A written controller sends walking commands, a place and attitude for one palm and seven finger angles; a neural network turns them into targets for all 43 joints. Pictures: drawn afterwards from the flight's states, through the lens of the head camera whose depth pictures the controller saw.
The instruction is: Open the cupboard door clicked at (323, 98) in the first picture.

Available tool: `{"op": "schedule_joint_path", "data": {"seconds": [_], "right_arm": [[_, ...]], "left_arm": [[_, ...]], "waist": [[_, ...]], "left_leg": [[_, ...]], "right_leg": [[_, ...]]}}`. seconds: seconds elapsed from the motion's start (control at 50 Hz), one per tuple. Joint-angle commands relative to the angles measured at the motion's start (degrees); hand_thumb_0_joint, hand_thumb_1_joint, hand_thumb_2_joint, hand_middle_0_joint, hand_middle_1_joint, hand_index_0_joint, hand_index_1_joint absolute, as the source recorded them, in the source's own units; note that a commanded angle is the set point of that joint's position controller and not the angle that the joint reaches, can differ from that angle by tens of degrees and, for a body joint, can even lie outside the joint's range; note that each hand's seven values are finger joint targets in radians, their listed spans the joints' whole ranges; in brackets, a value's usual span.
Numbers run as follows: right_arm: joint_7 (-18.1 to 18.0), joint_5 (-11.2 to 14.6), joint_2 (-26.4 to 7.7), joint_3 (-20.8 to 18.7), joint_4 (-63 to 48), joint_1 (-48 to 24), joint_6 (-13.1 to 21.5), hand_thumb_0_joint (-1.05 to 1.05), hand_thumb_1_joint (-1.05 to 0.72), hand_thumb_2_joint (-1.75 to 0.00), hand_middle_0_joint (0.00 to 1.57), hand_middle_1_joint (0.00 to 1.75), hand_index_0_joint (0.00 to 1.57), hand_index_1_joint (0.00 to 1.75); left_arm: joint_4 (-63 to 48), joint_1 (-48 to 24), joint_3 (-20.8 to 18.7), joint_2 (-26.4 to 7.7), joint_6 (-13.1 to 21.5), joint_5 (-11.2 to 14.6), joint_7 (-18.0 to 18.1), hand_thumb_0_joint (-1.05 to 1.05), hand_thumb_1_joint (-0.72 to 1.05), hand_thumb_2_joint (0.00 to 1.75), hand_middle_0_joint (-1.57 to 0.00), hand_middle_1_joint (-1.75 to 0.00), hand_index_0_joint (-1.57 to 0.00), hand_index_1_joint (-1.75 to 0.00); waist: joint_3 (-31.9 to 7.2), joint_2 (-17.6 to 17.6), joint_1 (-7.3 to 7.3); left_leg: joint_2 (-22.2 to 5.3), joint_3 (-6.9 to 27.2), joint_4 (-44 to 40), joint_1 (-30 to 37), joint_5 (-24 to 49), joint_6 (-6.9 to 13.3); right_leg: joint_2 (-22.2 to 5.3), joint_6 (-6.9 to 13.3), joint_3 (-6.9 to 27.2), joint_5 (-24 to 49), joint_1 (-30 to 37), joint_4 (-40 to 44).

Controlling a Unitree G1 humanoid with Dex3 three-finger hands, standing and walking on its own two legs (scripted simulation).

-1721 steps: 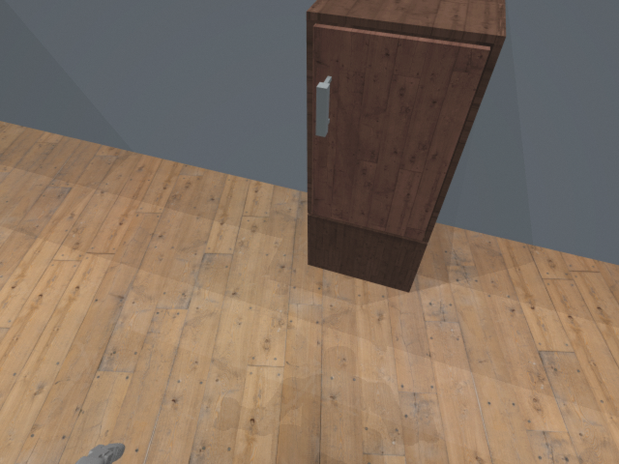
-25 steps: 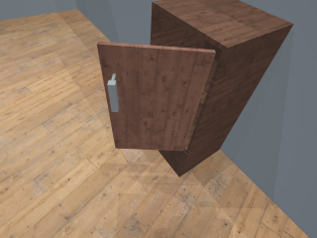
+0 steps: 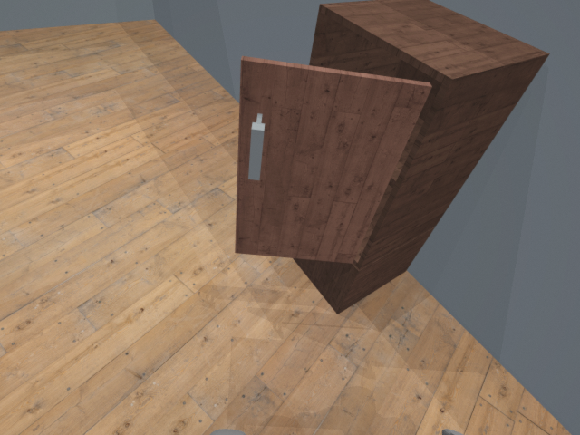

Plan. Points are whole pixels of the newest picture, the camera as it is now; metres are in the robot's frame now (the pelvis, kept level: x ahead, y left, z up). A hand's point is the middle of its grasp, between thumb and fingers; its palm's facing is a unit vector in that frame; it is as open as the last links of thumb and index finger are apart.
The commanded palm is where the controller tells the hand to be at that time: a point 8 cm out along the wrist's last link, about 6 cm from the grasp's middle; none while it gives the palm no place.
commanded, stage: come to a stop and stand still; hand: left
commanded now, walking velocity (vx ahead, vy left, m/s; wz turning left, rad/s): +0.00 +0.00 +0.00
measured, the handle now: (257, 146) +0.66 +0.12 +0.02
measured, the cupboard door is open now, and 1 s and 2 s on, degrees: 55 55 55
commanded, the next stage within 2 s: look again from close up in 1.14 s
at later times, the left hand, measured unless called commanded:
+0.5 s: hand out of the picture -0.05 +0.23 -0.14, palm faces -0.02 -0.98 -0.19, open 7.4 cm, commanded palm none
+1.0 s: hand out of the picture -0.09 +0.30 -0.15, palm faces +0.01 -0.99 -0.16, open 7.4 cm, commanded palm none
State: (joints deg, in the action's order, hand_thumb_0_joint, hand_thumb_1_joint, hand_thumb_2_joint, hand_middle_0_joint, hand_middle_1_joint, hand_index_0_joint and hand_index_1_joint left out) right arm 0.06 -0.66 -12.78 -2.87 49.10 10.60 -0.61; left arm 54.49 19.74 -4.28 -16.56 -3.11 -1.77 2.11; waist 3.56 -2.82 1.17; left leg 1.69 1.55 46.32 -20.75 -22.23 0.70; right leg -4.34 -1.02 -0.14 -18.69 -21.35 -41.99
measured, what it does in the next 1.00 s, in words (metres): steps to the left: right foot, then left foot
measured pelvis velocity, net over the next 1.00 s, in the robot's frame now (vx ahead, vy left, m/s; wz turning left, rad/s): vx -0.10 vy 0.12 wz -0.07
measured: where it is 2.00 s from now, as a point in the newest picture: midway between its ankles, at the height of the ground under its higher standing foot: outside the picture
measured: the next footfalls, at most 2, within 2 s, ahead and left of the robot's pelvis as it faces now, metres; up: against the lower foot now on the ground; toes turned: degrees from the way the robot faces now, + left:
right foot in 0.42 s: -0.04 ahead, -0.09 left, +0.00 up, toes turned -2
left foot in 0.88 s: -0.02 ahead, +0.20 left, +0.00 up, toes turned +0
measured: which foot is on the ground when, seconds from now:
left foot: down 0.00-0.70, up 0.72-0.86, down 0.88-1.00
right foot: up 0.00-0.40, down 0.42-0.88, up 0.90-1.00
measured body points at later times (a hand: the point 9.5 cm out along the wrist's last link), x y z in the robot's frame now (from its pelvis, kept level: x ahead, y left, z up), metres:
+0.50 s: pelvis -0.05 +0.06 +0.04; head -0.05 +0.07 +0.49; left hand -0.05 +0.29 -0.12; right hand -0.10 -0.16 -0.12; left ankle +0.05 +0.07 -0.70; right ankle -0.08 -0.09 -0.70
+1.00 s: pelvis -0.10 +0.12 +0.03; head -0.11 +0.14 +0.48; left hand -0.09 +0.35 -0.14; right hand -0.14 -0.10 -0.12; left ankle -0.05 +0.22 -0.70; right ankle -0.11 -0.02 -0.65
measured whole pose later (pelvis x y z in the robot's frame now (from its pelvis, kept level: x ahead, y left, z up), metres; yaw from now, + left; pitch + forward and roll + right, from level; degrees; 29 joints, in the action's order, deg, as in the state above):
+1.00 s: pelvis -0.10 +0.12 +0.03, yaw -4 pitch -2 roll +0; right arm -2.0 -2.2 -6.0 -2.1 62.2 21.1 0.6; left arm 59.2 19.3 -4.4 -10.6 -2.4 -1.9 -0.1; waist -0.3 -3.2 0.0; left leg 1.0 -2.1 32.2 -17.2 -13.6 2.1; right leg -2.1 0.7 0.9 -19.1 -26.8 -59.3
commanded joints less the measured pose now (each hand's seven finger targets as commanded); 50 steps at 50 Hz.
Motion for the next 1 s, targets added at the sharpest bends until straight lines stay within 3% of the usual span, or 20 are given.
{"op": "schedule_joint_path", "data": {"seconds": [0.0,0.06,0.2,0.36,0.46,0.54,0.6,0.64,0.66,0.68,0.7,0.72,0.74,0.78,0.82,0.84,0.86,0.88,0.9,0.98], "right_arm": [[-2.1,-1.5,-14.1,-2.8,-2.4,2.1,1.3,0.00,-0.90,-0.90,0.20,0.30,0.20,0.30],[-2.3,-0.7,-10.9,-1.8,-0.8,-0.9,2.0,0.00,-0.90,-0.90,0.20,0.30,0.20,0.30],[-2.2,-0.4,-5.2,-1.1,5.6,6.7,0.7,0.00,-0.90,-0.90,0.20,0.30,0.20,0.30],[-1.6,0.2,-2.8,-0.9,12.0,11.0,0.2,0.00,-0.90,-0.90,0.20,0.30,0.20,0.30],[-1.4,0.4,0.0,-0.2,13.8,11.9,-0.3,0.00,-0.90,-0.90,0.20,0.30,0.20,0.30],[-1.7,-0.1,0.8,-0.1,15.3,15.1,-0.9,0.00,-0.90,-0.90,0.20,0.30,0.20,0.30],[-2.1,-0.8,-3.9,-1.3,13.4,10.7,-1.0,0.00,-0.90,-0.90,0.20,0.30,0.20,0.30],[-2.0,-0.9,-5.4,-2.0,10.2,1.0,-1.9,0.00,-0.90,-0.90,0.20,0.30,0.20,0.30],[-1.7,-0.4,-5.3,-2.5,9.7,-2.5,-2.5,0.00,-0.90,-0.90,0.20,0.30,0.20,0.30],[-2.2,1.6,0.9,-2.3,8.9,-1.3,-3.3,0.00,-0.90,-0.90,0.20,0.30,0.20,0.30],[-1.5,0.4,-1.1,-4.0,9.7,7.1,-3.5,0.00,-0.90,-0.90,0.20,0.30,0.20,0.30],[-0.7,0.1,1.2,-3.9,12.1,14.4,-3.4,0.00,-0.90,-0.90,0.20,0.30,0.20,0.30],[-0.3,-0.2,1.4,-3.4,13.3,22.1,-2.4,0.00,-0.90,-0.90,0.20,0.30,0.20,0.30],[0.0,0.0,4.9,-1.8,12.7,18.6,-0.6,0.00,-0.90,-0.90,0.20,0.30,0.20,0.30],[-1.0,-0.5,5.5,-0.5,12.3,16.6,0.8,0.00,-0.90,-0.90,0.20,0.30,0.20,0.30],[-1.5,-0.8,3.2,-0.5,12.3,18.4,1.4,0.00,-0.90,-0.90,0.20,0.30,0.20,0.30],[-2.2,-1.3,-2.5,-1.6,11.3,20.7,1.8,0.00,-0.90,-0.90,0.20,0.30,0.20,0.30],[-3.3,-1.7,-8.1,-3.0,10.2,17.6,1.6,0.00,-0.90,-0.90,0.20,0.30,0.20,0.30],[-2.9,-1.9,-6.3,-2.1,9.9,14.3,1.8,0.00,-0.90,-0.90,0.20,0.30,0.20,0.30],[-3.1,-1.2,-2.4,-1.1,10.2,10.0,3.3,0.00,-0.90,-0.90,0.20,0.30,0.20,0.30]], "left_arm": [[-7.1,-6.3,-1.3,-6.1,1.0,0.2,-0.6,0.00,0.90,0.90,-0.20,-0.30,-0.20,-0.30],[-4.0,-2.4,-1.3,-5.9,1.4,0.2,-0.7,0.00,0.90,0.90,-0.20,-0.30,-0.20,-0.30],[-1.3,0.0,1.0,-0.2,0.7,0.8,-0.2,0.00,0.90,0.90,-0.20,-0.30,-0.20,-0.30],[4.2,8.8,1.0,0.4,2.0,1.2,1.0,0.00,0.90,0.90,-0.20,-0.30,-0.20,-0.30],[4.8,3.6,1.8,1.6,3.2,1.0,1.0,0.00,0.90,0.90,-0.20,-0.30,-0.20,-0.30],[4.7,1.2,2.2,4.0,2.5,1.0,1.1,0.00,0.90,0.90,-0.20,-0.30,-0.20,-0.30],[8.5,15.5,1.1,5.0,0.7,0.3,0.5,0.00,0.90,0.90,-0.20,-0.30,-0.20,-0.30],[12.3,31.1,-0.6,4.8,-0.1,0.7,0.3,0.00,0.90,0.90,-0.20,-0.30,-0.20,-0.30],[13.4,36.1,-1.7,3.6,0.1,0.6,0.6,0.00,0.90,0.90,-0.20,-0.30,-0.20,-0.30],[11.1,28.4,-1.6,1.9,0.5,0.4,1.8,0.00,0.90,0.90,-0.20,-0.30,-0.20,-0.30],[3.7,4.5,0.3,3.2,1.7,0.8,2.2,0.00,0.90,0.90,-0.20,-0.30,-0.20,-0.30],[0.1,-10.3,-0.2,1.8,3.7,1.1,2.2,0.00,0.90,0.90,-0.20,-0.30,-0.20,-0.30],[-2.2,-14.7,0.2,1.6,4.8,0.3,2.1,0.00,0.90,0.90,-0.20,-0.30,-0.20,-0.30],[0.7,-5.1,-0.4,0.5,4.5,-0.6,1.0,0.00,0.90,0.90,-0.20,-0.30,-0.20,-0.30],[4.1,3.0,-0.2,1.2,2.9,0.0,-0.5,0.00,0.90,0.90,-0.20,-0.30,-0.20,-0.30],[4.3,4.7,0.1,3.4,2.5,0.4,-1.3,0.00,0.90,0.90,-0.20,-0.30,-0.20,-0.30],[2.4,5.1,0.5,6.2,2.5,0.5,-1.8,0.00,0.90,0.90,-0.20,-0.30,-0.20,-0.30],[-0.5,1.9,-0.2,5.3,2.2,0.5,-2.7,0.00,0.90,0.90,-0.20,-0.30,-0.20,-0.30],[0.0,0.2,0.0,5.7,1.4,-0.3,-2.5,0.00,0.90,0.90,-0.20,-0.30,-0.20,-0.30],[1.6,3.6,-0.1,4.7,2.0,-0.3,-2.6,0.00,0.90,0.90,-0.20,-0.30,-0.20,-0.30]], "waist": [[3.9,10.3,-1.92],[3.8,8.0,0.88],[-0.3,6.1,-1.32],[-1.0,4.5,-0.69],[-1.2,-5.1,-4.06],[3.9,1.7,-5.66],[4.3,14.4,0.58],[4.1,14.6,8.09],[7.8,4.3,11.53],[8.6,-22.1,7.48],[7.8,-12.2,-5.40],[3.4,-9.6,-10.83],[0.3,-3.1,-14.21],[2.4,0.4,-6.95],[6.2,3.9,-3.41],[6.8,11.1,-3.35],[6.8,19.2,-4.00],[4.6,12.8,-3.03],[5.9,10.8,-2.02],[1.7,9.5,0.43]], "left_leg": [[-17.9,30.7,-36.1,-6.1,-16.4,6.0],[-13.8,23.3,-35.8,-3.3,-10.3,2.5],[-13.0,19.3,-40.4,8.0,-7.3,1.5],[-6.7,10.1,-39.9,4.8,3.2,-6.9],[-3.3,3.4,-24.8,16.3,9.4,-3.2],[-5.3,7.8,-25.4,14.2,-2.0,-2.5],[-11.3,17.8,-48.4,-4.6,-23.0,-7.4],[-5.9,6.6,-51.1,-16.9,-9.7,-14.6],[-0.1,-0.8,-38.1,-23.1,-7.8,-17.4],[7.4,-6.7,4.7,-14.9,-6.0,-13.0],[-1.7,6.7,26.2,-6.8,-1.8,-5.5],[-5.9,9.0,34.1,5.6,2.0,-4.3],[-4.9,4.2,25.2,8.0,0.6,-3.4],[-3.8,-5.0,-0.8,7.5,-3.2,-1.8],[-0.7,-9.2,-19.6,12.1,0.0,-1.8],[-4.8,0.5,-25.5,11.6,-6.9,-0.7],[-17.9,21.3,-36.3,9.3,-19.5,4.6],[-24.4,30.1,-41.4,-0.4,-27.4,8.6],[-23.0,34.3,-44.4,-4.9,-29.6,7.6],[-17.3,17.6,-39.0,-0.5,-9.3,5.5]], "right_leg": [[3.6,2.0,8.0,-6.0,-8.4,-17.6],[2.5,1.4,8.2,-0.5,-7.9,-17.4],[3.6,1.0,3.3,-3.8,0.6,-0.3],[2.0,4.7,2.7,4.2,19.7,25.0],[-3.2,6.3,7.6,-5.8,1.3,27.4],[-0.6,5.4,7.1,-13.6,-7.0,22.2],[9.2,4.0,-4.9,-9.6,10.6,3.3],[10.3,5.1,-9.5,-9.9,29.2,9.2],[7.7,6.9,-7.9,-7.0,34.5,21.7],[-12.7,13.8,19.0,-20.7,12.6,39.8],[-20.9,15.6,21.6,-15.2,-10.5,39.2],[-19.2,14.7,20.1,-18.5,-21.9,40.0],[-12.8,10.3,8.8,-12.2,-16.2,34.8],[-8.1,8.8,5.2,-10.3,-5.1,26.7],[-3.5,7.3,4.2,-20.8,-6.5,17.1],[0.1,5.2,1.8,-19.2,-9.4,7.2],[4.6,2.2,-4.1,-13.7,-15.0,-7.6],[2.5,1.9,-0.6,-9.8,-12.0,-16.5],[1.6,2.7,2.7,-4.3,-12.3,-22.7],[0.3,1.3,3.7,4.5,-11.4,-22.1]]}}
